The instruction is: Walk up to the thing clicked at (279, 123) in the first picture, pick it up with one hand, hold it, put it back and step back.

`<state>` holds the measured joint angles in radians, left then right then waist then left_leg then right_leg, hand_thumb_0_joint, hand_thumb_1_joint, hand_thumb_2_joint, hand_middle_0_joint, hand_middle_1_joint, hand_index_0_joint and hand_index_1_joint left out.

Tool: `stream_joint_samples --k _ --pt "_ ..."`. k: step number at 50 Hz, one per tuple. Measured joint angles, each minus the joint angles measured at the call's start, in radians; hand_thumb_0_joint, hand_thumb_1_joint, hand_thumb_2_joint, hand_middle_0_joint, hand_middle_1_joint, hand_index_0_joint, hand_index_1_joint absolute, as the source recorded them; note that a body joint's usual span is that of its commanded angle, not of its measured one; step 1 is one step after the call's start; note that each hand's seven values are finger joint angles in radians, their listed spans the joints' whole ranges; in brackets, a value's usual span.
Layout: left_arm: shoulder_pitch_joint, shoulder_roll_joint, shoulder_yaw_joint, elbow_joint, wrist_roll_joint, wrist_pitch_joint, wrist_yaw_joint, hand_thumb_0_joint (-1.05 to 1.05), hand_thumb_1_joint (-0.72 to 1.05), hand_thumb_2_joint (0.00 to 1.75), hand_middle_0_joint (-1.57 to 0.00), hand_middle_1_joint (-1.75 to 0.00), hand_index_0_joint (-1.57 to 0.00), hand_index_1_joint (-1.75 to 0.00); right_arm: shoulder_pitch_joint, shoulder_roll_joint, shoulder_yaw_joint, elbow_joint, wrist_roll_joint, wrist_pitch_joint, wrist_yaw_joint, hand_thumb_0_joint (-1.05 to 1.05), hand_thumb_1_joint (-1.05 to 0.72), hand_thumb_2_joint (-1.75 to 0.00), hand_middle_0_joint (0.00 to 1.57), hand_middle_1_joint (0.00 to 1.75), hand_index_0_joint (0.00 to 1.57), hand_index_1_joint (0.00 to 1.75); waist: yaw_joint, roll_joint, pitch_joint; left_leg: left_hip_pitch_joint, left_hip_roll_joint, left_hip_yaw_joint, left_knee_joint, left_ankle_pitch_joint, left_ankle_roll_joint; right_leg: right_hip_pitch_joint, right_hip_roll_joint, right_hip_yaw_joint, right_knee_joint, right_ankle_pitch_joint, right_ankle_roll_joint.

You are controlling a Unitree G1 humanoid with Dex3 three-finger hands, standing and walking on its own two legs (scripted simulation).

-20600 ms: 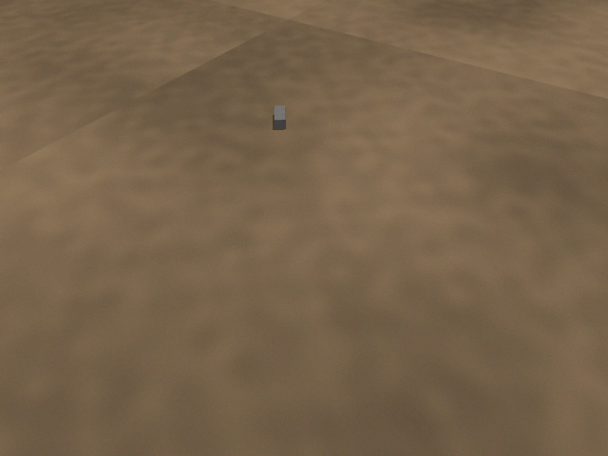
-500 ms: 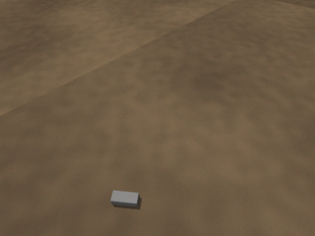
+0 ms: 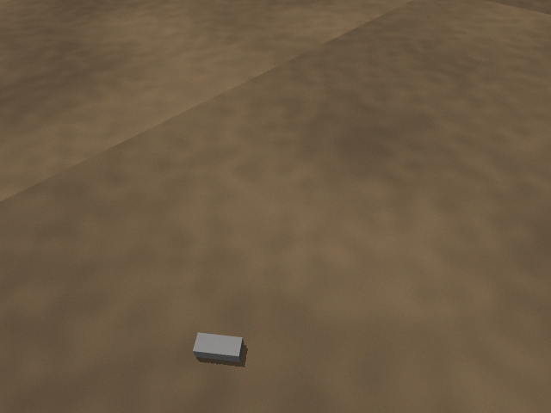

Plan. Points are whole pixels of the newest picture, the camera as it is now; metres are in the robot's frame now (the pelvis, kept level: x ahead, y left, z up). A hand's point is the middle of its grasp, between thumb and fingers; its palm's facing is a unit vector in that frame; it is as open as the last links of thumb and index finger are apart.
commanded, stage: stand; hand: left
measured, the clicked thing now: (219, 347) +0.50 +0.24 -0.75
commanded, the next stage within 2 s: none
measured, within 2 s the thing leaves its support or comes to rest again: neither
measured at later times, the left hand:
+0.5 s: hand out of the picture +0.06 +0.25 -0.16, palm faces -0.02 -0.94 -0.34, open 7.4 cm
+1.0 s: hand out of the picture +0.07 +0.25 -0.16, palm faces -0.04 -0.94 -0.34, open 7.4 cm
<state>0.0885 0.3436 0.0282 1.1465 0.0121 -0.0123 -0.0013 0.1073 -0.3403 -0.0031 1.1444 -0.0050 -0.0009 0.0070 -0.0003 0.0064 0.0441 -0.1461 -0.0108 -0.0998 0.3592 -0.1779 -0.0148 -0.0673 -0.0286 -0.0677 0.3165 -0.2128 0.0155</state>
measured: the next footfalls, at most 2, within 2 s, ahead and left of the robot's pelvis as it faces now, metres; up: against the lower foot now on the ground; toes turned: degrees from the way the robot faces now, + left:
none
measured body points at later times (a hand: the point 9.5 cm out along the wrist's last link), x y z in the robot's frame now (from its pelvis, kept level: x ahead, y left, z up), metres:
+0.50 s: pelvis -0.01 +0.00 +0.00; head +0.00 +0.00 +0.45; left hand +0.06 +0.30 -0.13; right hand +0.07 -0.30 -0.13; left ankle +0.01 +0.13 -0.75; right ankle -0.03 -0.13 -0.75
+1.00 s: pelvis -0.01 +0.00 +0.00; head +0.00 +0.00 +0.45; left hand +0.07 +0.30 -0.13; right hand +0.06 -0.30 -0.13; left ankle +0.01 +0.13 -0.75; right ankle -0.03 -0.13 -0.75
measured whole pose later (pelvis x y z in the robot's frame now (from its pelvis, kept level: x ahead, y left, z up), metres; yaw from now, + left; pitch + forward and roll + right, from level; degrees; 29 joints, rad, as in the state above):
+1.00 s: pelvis -0.01 +0.00 +0.00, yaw -2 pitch -2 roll +0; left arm 0.12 0.35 0.01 1.13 0.01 -0.01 -0.01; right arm 0.12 -0.35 0.02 1.12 -0.01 -0.01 0.00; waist 0.00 0.00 0.05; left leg -0.14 0.00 -0.07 0.34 -0.16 -0.02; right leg -0.08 -0.02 -0.04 0.32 -0.20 0.01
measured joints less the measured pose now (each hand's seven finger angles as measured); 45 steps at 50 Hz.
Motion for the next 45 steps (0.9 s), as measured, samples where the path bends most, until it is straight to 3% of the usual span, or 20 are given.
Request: stream_joint_samples --k 20,45 --pt "0.028 0.002 -0.016 -0.009 -0.003 0.006 -0.003 0.01 0.91 0.90 -0.20 -0.30 -0.20 -0.30 -0.014 -0.012 0.016 -0.032 -0.002 -0.005 -0.004 0.01 -0.91 -0.90 0.20 0.30 0.20 0.30 0.012 -0.002 0.010 0.006 0.010 0.020 -0.014 0.010 -0.003 -0.006 0.007 0.020 -0.004 0.013 -0.003" --pt "0.036 0.007 -0.021 -0.016 -0.003 0.006 -0.005 0.01 0.91 0.90 -0.20 -0.30 -0.20 -0.30 0.014 -0.012 0.020 -0.020 -0.003 -0.003 -0.002 0.01 -0.91 -0.90 0.20 0.30 0.20 0.30 0.005 -0.003 0.007 0.003 0.013 0.026 -0.015 0.013 -0.006 -0.016 0.010 0.027 0.003 0.014 -0.005"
